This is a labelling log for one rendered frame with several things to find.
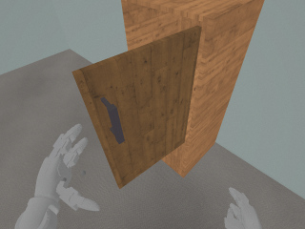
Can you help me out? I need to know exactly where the robot right hand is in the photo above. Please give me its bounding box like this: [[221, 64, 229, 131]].
[[224, 187, 262, 229]]

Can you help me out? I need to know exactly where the cupboard door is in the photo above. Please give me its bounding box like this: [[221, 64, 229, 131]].
[[72, 25, 202, 189]]

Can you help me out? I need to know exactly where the robot left hand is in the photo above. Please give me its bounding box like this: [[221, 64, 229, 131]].
[[34, 123, 100, 212]]

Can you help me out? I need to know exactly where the handle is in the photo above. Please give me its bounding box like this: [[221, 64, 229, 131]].
[[100, 96, 125, 144]]

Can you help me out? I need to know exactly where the left robot forearm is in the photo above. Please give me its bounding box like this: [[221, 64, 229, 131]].
[[14, 196, 61, 229]]

